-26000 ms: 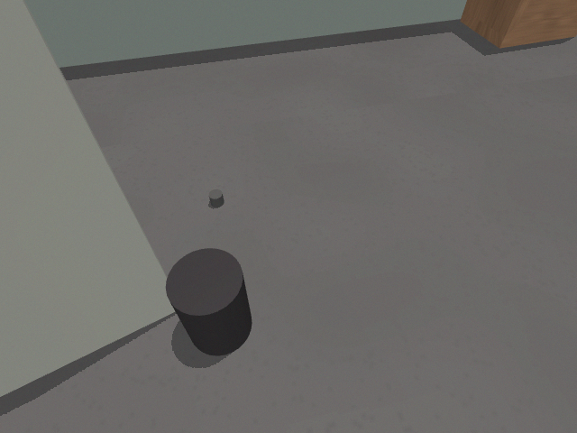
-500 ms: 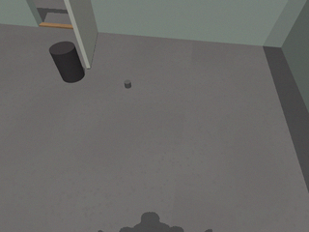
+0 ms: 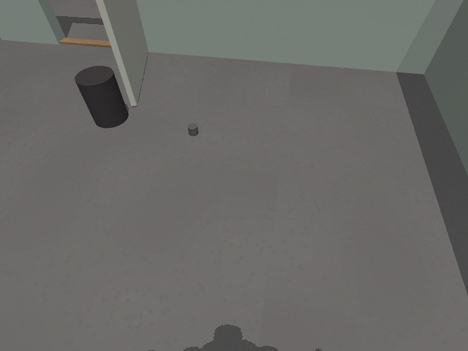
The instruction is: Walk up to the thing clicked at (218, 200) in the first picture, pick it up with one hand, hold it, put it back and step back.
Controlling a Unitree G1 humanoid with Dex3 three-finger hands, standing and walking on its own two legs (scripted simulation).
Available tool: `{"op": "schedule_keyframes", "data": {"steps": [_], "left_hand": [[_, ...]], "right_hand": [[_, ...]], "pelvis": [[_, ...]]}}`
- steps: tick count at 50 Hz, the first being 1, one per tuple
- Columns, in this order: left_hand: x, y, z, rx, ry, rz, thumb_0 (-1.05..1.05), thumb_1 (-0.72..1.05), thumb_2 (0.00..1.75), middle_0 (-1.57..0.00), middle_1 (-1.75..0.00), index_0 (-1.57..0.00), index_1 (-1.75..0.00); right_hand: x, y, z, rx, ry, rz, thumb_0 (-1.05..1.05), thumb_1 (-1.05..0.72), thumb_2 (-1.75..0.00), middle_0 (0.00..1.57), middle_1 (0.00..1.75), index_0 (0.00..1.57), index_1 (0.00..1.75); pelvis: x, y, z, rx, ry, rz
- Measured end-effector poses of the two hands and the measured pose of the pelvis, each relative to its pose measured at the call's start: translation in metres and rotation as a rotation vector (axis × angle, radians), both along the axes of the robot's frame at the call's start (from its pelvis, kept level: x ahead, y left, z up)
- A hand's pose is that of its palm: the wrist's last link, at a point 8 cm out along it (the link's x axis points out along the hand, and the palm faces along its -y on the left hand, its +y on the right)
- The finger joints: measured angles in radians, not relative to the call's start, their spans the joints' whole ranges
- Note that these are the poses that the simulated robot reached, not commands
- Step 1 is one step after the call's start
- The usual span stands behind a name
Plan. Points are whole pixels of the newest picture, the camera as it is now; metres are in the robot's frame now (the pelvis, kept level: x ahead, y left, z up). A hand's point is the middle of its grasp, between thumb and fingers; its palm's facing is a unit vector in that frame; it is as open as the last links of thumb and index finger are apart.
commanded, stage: stand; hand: left
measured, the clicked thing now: (193, 129) +1.50 +0.28 -0.75
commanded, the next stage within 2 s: walk up in 0.60 s
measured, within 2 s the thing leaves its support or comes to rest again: neither
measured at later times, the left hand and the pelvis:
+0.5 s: hand out of the picture +0.06 +0.26 -0.16, palm faces -0.02 -0.94 -0.34, open 7.4 cm; pelvis +0.00 +0.00 +0.00, yaw +0 degrees
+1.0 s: hand out of the picture +0.10 +0.35 -0.18, palm faces +0.01 -0.94 -0.35, open 7.4 cm; pelvis +0.09 +0.06 -0.02, yaw +1 degrees
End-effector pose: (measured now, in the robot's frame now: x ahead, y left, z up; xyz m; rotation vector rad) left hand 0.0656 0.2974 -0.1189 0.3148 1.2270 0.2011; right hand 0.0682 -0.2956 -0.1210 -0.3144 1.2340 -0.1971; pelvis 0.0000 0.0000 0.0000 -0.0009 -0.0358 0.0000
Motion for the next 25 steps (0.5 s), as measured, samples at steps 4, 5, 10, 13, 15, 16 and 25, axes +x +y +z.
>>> {"op": "schedule_keyframes", "data": {"steps": [4, 5, 10, 13, 15, 16, 25], "left_hand": [[-0.002, 0.000, 0.000, -0.001, 0.001, -0.001, 0.01, 0.90, 0.90, -0.21, -0.30, -0.21, -0.30], [-0.003, 0.000, 0.000, -0.001, 0.002, -0.001, 0.01, 0.90, 0.90, -0.21, -0.30, -0.21, -0.30], [-0.006, 0.001, -0.001, -0.002, 0.010, -0.003, 0.01, 0.90, 0.90, -0.21, -0.30, -0.21, -0.30], [-0.007, 0.001, -0.002, -0.003, 0.015, -0.001, 0.01, 0.90, 0.90, -0.21, -0.30, -0.21, -0.30], [-0.008, 0.001, -0.002, -0.004, 0.016, 0.000, 0.01, 0.90, 0.90, -0.21, -0.30, -0.21, -0.30], [-0.008, 0.002, -0.002, -0.004, 0.016, 0.000, 0.01, 0.90, 0.90, -0.21, -0.30, -0.21, -0.30], [-0.009, 0.003, -0.002, -0.005, 0.021, 0.003, 0.01, 0.90, 0.90, -0.21, -0.30, -0.21, -0.30]], "right_hand": [[-0.003, 0.000, 0.000, 0.000, 0.003, -0.002, 0.01, -0.90, -0.89, 0.21, 0.30, 0.20, 0.30], [-0.004, 0.000, 0.000, 0.000, 0.005, -0.002, 0.01, -0.90, -0.89, 0.21, 0.30, 0.20, 0.30], [-0.009, 0.000, 0.000, -0.002, 0.016, -0.005, 0.01, -0.90, -0.89, 0.21, 0.30, 0.20, 0.30], [-0.012, 0.000, 0.000, -0.003, 0.021, -0.007, 0.01, -0.90, -0.89, 0.21, 0.30, 0.20, 0.30], [-0.013, 0.000, 0.000, -0.003, 0.025, -0.008, 0.01, -0.90, -0.89, 0.21, 0.30, 0.20, 0.30], [-0.013, 0.001, 0.000, -0.003, 0.025, -0.008, 0.01, -0.90, -0.89, 0.21, 0.30, 0.20, 0.30], [-0.013, 0.003, -0.001, 0.001, 0.024, -0.005, 0.01, -0.90, -0.89, 0.21, 0.30, 0.20, 0.30]], "pelvis": [[-0.002, 0.000, 0.000, 0.000, -0.001, 0.000], [-0.002, 0.000, 0.000, -0.001, -0.001, 0.000], [-0.003, 0.001, 0.000, -0.002, 0.002, -0.001], [-0.004, 0.001, 0.000, -0.001, 0.002, -0.001], [-0.004, 0.001, 0.000, -0.001, 0.002, 0.000], [-0.004, 0.002, 0.000, 0.000, 0.002, -0.001], [-0.003, 0.003, 0.000, 0.002, 0.003, -0.001]]}}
